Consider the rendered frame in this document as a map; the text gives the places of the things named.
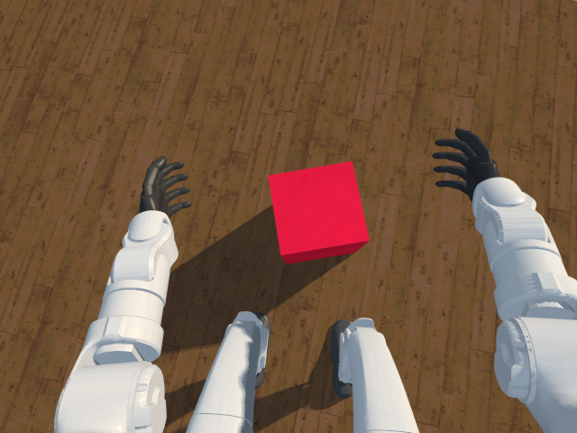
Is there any robot right hand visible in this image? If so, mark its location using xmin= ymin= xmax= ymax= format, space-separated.
xmin=432 ymin=128 xmax=501 ymax=202

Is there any robot left forearm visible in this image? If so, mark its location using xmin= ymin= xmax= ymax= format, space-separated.
xmin=54 ymin=210 xmax=179 ymax=433

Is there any robot left hand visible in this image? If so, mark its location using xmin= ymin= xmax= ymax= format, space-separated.
xmin=139 ymin=155 xmax=192 ymax=219

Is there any carton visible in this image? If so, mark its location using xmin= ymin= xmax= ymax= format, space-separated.
xmin=269 ymin=161 xmax=370 ymax=264

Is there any robot left upper arm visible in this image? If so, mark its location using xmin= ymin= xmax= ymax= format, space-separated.
xmin=57 ymin=361 xmax=167 ymax=433

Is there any robot right forearm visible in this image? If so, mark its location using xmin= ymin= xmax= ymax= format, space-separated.
xmin=472 ymin=178 xmax=577 ymax=321

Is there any robot right upper arm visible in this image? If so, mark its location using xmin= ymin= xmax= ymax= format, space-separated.
xmin=494 ymin=317 xmax=577 ymax=433

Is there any robot right foot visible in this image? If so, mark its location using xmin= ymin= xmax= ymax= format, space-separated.
xmin=331 ymin=319 xmax=353 ymax=399

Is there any right robot thigh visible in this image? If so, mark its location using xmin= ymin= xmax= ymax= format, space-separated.
xmin=340 ymin=327 xmax=419 ymax=433

